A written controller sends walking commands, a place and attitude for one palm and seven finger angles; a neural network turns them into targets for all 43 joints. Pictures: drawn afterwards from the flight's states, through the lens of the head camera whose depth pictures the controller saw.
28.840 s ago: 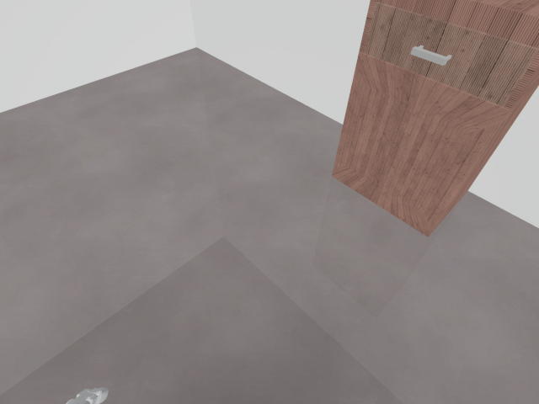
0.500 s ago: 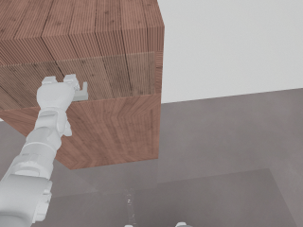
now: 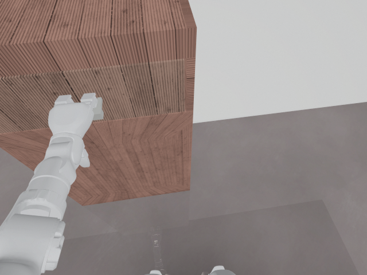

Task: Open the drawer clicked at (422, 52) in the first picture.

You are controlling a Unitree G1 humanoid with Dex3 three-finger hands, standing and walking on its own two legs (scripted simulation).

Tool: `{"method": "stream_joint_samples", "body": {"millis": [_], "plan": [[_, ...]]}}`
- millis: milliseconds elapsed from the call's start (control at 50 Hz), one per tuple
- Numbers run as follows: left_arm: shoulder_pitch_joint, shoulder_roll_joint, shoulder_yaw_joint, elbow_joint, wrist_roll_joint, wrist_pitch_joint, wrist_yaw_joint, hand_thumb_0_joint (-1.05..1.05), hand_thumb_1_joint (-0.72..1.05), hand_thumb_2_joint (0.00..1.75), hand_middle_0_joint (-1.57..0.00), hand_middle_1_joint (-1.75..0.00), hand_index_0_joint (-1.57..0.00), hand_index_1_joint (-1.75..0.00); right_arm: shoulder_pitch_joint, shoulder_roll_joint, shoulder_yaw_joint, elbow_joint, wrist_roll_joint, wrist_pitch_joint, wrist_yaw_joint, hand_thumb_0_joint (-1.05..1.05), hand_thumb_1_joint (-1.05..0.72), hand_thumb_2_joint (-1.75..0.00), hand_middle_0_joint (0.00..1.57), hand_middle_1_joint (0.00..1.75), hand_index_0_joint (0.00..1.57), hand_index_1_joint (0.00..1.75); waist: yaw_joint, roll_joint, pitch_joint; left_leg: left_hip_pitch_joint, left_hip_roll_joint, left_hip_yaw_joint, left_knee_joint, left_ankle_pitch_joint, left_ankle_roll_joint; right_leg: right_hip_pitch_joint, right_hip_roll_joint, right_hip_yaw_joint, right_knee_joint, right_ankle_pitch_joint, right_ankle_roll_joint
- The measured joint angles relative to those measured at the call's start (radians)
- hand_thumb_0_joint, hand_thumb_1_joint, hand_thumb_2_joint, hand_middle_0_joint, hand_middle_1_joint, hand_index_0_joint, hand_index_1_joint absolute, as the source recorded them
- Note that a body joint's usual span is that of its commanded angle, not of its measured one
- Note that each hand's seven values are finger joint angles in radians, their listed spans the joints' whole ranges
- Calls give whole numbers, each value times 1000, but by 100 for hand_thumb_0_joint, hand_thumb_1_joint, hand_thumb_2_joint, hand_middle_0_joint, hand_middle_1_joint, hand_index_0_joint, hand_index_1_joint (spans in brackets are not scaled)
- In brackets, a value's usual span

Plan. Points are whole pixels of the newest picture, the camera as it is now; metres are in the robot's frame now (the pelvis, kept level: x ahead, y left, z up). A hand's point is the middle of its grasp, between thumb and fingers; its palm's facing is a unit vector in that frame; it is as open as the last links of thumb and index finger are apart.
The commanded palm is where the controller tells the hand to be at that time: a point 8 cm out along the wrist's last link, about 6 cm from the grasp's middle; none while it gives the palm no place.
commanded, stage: close the thumb around the handle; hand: left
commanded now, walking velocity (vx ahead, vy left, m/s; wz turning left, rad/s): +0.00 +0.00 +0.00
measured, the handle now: (77, 109) +0.49 +0.26 +0.05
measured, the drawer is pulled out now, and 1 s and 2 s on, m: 0.00 0.00 0.06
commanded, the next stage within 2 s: pull the drawer open in 0.78 s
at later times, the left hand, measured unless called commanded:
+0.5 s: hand (75, 133) +0.43 +0.26 +0.03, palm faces -0.03 -0.01 -1.00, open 9.0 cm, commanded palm +0.41 +0.26 +0.08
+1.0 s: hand (76, 133) +0.43 +0.26 +0.03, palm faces -0.03 -0.01 -1.00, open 5.7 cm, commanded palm +0.40 +0.26 +0.08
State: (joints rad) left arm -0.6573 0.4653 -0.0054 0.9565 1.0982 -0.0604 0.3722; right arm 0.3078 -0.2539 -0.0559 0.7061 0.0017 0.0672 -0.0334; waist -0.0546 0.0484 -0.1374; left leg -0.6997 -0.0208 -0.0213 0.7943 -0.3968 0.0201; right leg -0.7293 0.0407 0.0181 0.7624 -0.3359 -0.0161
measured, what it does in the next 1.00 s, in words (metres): stands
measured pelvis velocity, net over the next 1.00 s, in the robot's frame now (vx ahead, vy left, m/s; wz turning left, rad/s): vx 0.01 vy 0.00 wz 0.00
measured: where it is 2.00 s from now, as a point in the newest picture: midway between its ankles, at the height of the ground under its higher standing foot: outside the picture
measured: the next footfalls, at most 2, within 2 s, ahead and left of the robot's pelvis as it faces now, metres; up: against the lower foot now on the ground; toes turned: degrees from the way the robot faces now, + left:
none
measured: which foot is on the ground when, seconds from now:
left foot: down 0.00-1.00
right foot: down 0.00-1.00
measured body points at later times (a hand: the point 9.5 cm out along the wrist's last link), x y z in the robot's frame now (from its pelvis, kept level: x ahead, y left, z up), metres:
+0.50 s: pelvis +0.01 +0.00 +0.01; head +0.08 -0.01 +0.45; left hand +0.42 +0.26 +0.08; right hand +0.09 -0.27 -0.13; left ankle -0.02 +0.11 -0.70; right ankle +0.01 -0.11 -0.70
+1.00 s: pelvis +0.01 +0.00 +0.00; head +0.08 -0.01 +0.45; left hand +0.43 +0.26 +0.08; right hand +0.07 -0.27 -0.13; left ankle -0.02 +0.11 -0.70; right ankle +0.01 -0.11 -0.70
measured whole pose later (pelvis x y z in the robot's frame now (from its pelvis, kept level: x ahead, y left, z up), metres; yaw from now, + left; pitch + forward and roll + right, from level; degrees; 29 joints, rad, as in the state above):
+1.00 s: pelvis +0.01 +0.00 +0.00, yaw +0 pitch +16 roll -1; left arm -0.60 0.46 -0.01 0.91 1.08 -0.04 0.35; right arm 0.29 -0.25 -0.06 0.71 0.01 0.08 -0.03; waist -0.04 0.05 -0.13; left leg -0.64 -0.02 -0.02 0.76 -0.40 0.02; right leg -0.68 0.04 0.02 0.73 -0.34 -0.01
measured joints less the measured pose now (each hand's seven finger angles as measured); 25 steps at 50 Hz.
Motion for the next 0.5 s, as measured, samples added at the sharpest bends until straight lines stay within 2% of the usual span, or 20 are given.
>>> {"method": "stream_joint_samples", "body": {"millis": [140,220,340,500], "plan": [[16,-11,-1,-11,-14,39,2,0,-48,31,-33,-122,-34,-122,-6,0,-1,10,3,8,5,0,-90,-90,20,30,20,30,3,7,1,24,1,5,-15,-1,2,21,1,6,-13,0,2],[30,-12,1,-27,-21,47,-11,0,-41,34,-33,-122,-34,-122,-7,1,-1,7,5,9,4,0,-90,-90,20,30,20,30,6,7,0,44,1,7,-31,2,2,40,1,8,-27,2,2],[64,-4,6,-53,-27,38,-32,0,-19,43,-34,-124,-35,-124,-12,-1,-2,-1,8,12,3,0,-90,-90,20,30,20,30,14,5,-1,69,2,8,-47,4,2,64,2,10,-42,4,2],[80,-1,-4,-76,-19,8,-28,0,21,61,-35,-127,-37,-128,-26,-7,-8,-9,7,9,0,0,-90,-90,20,30,20,30,20,-2,0,69,0,0,-42,1,2,68,-1,2,-40,0,1]]}}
